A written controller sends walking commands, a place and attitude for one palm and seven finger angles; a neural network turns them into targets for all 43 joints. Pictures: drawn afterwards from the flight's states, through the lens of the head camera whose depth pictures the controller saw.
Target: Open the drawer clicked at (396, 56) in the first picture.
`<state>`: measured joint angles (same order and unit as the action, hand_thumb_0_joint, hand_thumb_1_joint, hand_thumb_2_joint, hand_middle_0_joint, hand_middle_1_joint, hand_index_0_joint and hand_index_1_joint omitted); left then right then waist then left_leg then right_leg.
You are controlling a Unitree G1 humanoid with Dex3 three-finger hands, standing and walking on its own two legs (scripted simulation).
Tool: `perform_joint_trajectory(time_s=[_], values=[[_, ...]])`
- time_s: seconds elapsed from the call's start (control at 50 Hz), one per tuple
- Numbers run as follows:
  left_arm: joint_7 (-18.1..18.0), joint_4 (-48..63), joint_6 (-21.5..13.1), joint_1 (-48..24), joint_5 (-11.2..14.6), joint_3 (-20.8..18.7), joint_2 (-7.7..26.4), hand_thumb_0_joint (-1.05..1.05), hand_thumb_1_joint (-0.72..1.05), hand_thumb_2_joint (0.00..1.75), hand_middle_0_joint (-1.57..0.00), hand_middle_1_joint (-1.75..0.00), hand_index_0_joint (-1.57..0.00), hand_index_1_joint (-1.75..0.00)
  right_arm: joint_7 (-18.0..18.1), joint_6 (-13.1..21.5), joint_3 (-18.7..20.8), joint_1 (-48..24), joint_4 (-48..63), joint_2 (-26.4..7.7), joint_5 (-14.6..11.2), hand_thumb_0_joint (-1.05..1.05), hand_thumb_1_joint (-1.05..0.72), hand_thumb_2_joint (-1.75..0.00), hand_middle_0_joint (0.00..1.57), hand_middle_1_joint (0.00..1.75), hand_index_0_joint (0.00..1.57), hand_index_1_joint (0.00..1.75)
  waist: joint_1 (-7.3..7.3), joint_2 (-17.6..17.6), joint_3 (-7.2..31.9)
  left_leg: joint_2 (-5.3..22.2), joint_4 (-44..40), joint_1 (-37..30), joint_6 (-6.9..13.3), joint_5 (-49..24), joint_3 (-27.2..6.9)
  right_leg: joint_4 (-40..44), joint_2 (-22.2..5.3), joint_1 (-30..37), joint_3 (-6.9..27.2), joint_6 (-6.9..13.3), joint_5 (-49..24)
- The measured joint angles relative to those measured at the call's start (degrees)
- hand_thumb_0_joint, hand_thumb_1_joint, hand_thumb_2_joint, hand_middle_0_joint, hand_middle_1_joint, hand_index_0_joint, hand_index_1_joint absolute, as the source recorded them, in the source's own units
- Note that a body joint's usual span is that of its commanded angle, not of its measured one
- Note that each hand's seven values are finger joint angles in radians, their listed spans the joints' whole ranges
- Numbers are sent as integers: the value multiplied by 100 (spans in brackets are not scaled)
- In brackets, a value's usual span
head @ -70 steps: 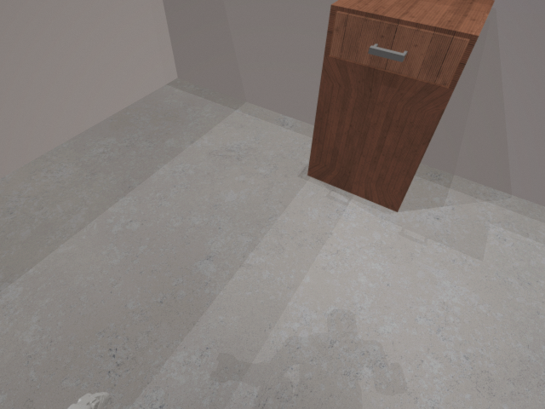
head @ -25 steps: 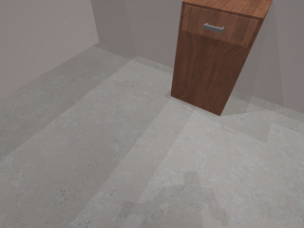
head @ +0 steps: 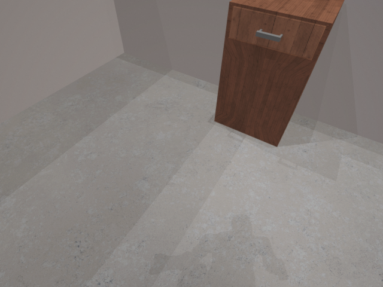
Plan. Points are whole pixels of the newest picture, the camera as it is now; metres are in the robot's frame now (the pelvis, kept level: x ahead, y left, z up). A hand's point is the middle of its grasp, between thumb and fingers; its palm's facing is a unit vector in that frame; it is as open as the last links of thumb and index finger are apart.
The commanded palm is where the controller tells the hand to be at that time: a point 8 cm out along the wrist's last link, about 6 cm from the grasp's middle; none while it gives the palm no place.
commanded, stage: look at it before walking up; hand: left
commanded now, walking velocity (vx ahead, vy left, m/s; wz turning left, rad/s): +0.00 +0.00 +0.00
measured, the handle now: (269, 34) +1.29 -0.33 -0.02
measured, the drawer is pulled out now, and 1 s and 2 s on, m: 0.00 0.00 0.00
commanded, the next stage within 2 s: walk to a spot facing it in 0.04 s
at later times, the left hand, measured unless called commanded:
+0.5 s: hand out of the picture +0.05 +0.19 -0.19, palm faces -0.09 -0.98 -0.19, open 7.4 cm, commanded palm none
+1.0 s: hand (150, 268) +0.21 +0.12 -0.19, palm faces -0.06 -0.99 -0.13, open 7.4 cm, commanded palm none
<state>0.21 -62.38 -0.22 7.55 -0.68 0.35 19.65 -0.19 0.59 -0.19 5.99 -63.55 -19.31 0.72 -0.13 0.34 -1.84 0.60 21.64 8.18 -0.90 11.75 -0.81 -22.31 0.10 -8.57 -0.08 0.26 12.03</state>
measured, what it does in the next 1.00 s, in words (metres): walks ahead: right foot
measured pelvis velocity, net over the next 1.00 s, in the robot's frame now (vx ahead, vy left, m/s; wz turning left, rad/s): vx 0.25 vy -0.04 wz -0.14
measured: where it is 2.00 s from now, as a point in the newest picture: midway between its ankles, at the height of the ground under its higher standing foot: (211, 225)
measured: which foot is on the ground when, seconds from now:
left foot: down 0.00-0.62, up 0.64-1.00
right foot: down 0.00-0.42, up 0.44-0.60, down 0.62-1.00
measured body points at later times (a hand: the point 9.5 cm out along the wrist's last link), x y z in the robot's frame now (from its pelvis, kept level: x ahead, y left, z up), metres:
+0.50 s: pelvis +0.06 +0.00 -0.02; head +0.06 +0.00 +0.43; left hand +0.06 +0.24 -0.17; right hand +0.03 -0.25 -0.17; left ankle +0.00 +0.13 -0.75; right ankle +0.01 -0.10 -0.73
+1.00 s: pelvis +0.25 -0.04 -0.01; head +0.27 -0.03 +0.44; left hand +0.21 +0.17 -0.17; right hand +0.32 -0.28 -0.15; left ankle +0.38 +0.07 -0.71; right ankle +0.12 -0.12 -0.75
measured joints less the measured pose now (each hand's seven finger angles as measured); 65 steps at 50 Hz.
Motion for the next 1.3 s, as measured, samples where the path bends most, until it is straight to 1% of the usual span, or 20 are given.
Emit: perform_joint_trajectory(time_s=[0.22, 0.34, 0.44, 0.48, 0.52, 0.58, 0.62, 0.64, 0.7, 0.76, 0.86, 0.92, 1.0, 1.06, 1.08, 1.12, 1.16, 1.18, 1.22, 1.3], values=[[-43, 4, 27, 56, -1, -9, -43, 1, 90, 89, -20, -30, -20, -29, 23, -31, -18, 28, 3, 39, 30, 1, -91, -90, 20, 30, 20, 30, 21, -20, 68, 30, 19, -24, -20, 34, 24, 6, 29, 23, 22, 6, 12], [62, 16, 144, 610, -50, -58, -330, 1, 90, 89, -20, -30, -20, -29, -29, -96, -16, 485, 19, 344, 105, 1, -91, -90, 20, 30, 20, 30, 68, -10, 340, 109, 625, 136, 11, 795, 177, -426, 112, -133, 168, 68, 429], [130, -42, 128, 1119, -45, -112, -580, 1, 90, 89, -20, -30, -20, -29, -19, 34, 23, 957, 6, 638, 93, 1, -91, -90, 20, 30, 20, 30, 56, 99, 314, 125, 951, 85, 30, 934, 392, -1202, 119, -367, 297, 126, 917], [135, -89, 156, 1245, -56, -132, -670, 1, 90, 89, -20, -30, -20, -29, -1, 112, 67, 1150, 2, 758, 87, 1, -91, -90, 20, 30, 20, 30, 31, 154, 273, 133, 888, -85, 22, 1098, 555, -1919, 54, -671, 127, 127, 1281], [149, -104, 165, 1244, -61, -146, -763, 1, 90, 89, -20, -30, -20, -29, 32, 200, 98, 1362, -9, 841, 88, 1, -91, -90, 20, 30, 20, 30, -61, 128, 180, 173, 717, -292, -25, 1117, 640, -2447, -15, -995, -91, 118, 1520], [191, 9, 82, 1061, -50, -190, -888, 1, 90, 89, -20, -30, -20, -29, 65, 220, 125, 1662, -128, 891, 112, 1, -91, -90, 20, 30, 20, 30, -155, -35, -9, 308, 597, -543, -135, 1208, 652, -2090, -121, -1200, -406, 124, 1416], [206, 176, -99, 947, -62, -224, -903, 1, 90, 89, -20, -30, -20, -29, 56, 177, 129, 1853, -254, 917, 82, 1, -91, -90, 20, 30, 20, 30, -135, -116, -112, 439, 1133, -426, -156, 1493, 636, -1463, -136, -1086, -552, 200, 690], [171, 225, -208, 884, -64, -252, -910, 1, 90, 89, -20, -30, -20, -29, 40, 128, 127, 1887, -346, 939, 54, 1, -91, -90, 20, 30, 20, 30, -105, -144, -163, 507, 1787, -194, -85, 1615, 603, -1596, -112, -1083, -621, 255, 546], [53, 289, -379, 865, -25, -283, -955, 1, 90, 89, -20, -30, -20, -29, -2, 3, 163, 1786, -502, 973, 40, 1, -91, -90, 20, 30, 20, 30, 9, -141, -180, 490, 3807, 719, 64, 1570, 458, -1548, -29, -764, -717, 357, 787], [-38, 210, -376, 1038, -48, -267, -1023, 1, 90, 89, -20, -30, -20, -29, -19, 1, 248, 1447, -349, 945, 78, 1, -91, -90, 20, 30, 20, 30, 57, -64, -82, 527, 4456, 1536, 63, 1100, 560, -973, 38, -342, -626, 332, 688], [-57, -83, -338, 1351, -83, -194, -1189, 1, 90, 89, -20, -30, -20, -29, -76, 68, 344, 770, 182, 941, 87, 1, -91, -90, 20, 30, 19, 30, -32, -37, 64, 698, 3732, 2362, -64, 296, 618, -105, 135, 248, -477, 314, 512], [-55, -180, -373, 1479, -80, -174, -1258, 1, 90, 89, -20, -30, -20, -29, -126, 102, 352, 437, 388, 980, 78, 1, -91, -90, 20, 30, 19, 30, 24, -54, 69, 739, 3073, 2524, -84, -57, 599, 190, 187, 561, -433, 255, 563], [-79, -236, -395, 1598, -91, -192, -1270, 1, 90, 89, -20, -30, -20, -29, -169, 136, 326, 109, 532, 1033, 66, 1, -91, -90, 20, 30, 19, 30, 189, -43, 4, 678, 2143, 2368, -4, -161, 673, 320, 196, 961, -430, 129, 839], [-91, -279, -386, 1728, -88, -227, -1236, 1, 90, 89, -20, -30, -20, -29, -157, 225, 292, -42, 613, 1072, 80, 1, -91, -90, 20, 30, 19, 30, 278, 40, -47, 489, 1455, 1914, 132, -122, 815, -49, 87, 1105, -384, -8, 1302], [-88, -307, -368, 1770, -71, -244, -1222, 1, 90, 89, -20, -30, -20, -29, -134, 291, 282, -74, 639, 1092, 102, 1, -91, -90, 20, 30, 19, 30, 255, 90, -73, 426, 1342, 1768, 235, -286, 871, -527, 11, 992, -355, -21, 1537], [-63, -354, -269, 1697, -26, -271, -1173, 1, 90, 89, -20, -30, -20, -29, -82, 397, 260, -100, 683, 1152, 133, 0, -91, -90, 20, 30, 20, 30, 231, 199, -175, 377, 1714, 1697, 401, 38, 1026, -2421, -93, 289, -183, 75, 1691], [-49, -353, -199, 1582, -24, -301, -1111, 1, 90, 89, -20, -30, -20, -29, -32, 425, 237, 22, 663, 1204, 114, 0, -91, -90, 20, 30, 20, 30, 196, 233, -188, 356, 1660, 1391, 455, 336, 1172, -4062, -104, -480, -81, 144, 1498], [-36, -331, -174, 1500, -35, -328, -1074, 1, 90, 89, -20, -30, -20, -29, -4, 427, 231, 121, 632, 1228, 110, 0, -91, -90, 20, 30, 20, 30, 171, 236, -177, 344, 1505, 1205, 423, 354, 1230, -4552, -145, -829, -109, 145, 1289], [-13, -218, -131, 1310, -70, -387, -999, 1, 90, 89, -19, -30, -20, -29, 101, 472, 325, 340, 572, 1253, 46, -1, -93, -90, 20, 30, 20, 30, 134, 250, -162, 298, 1138, 841, 408, 328, 1348, -4960, -266, -1437, -157, 113, 901], [23, 128, -7, 963, -125, -495, -895, 1, 91, 89, -19, -30, -20, -29, 170, 467, 377, 744, 397, 1051, 58, -2, -96, -90, 20, 30, 20, 30, 111, 261, -57, 239, 535, 281, 414, 323, 1582, -4768, -491, -2328, -219, -14, 321]])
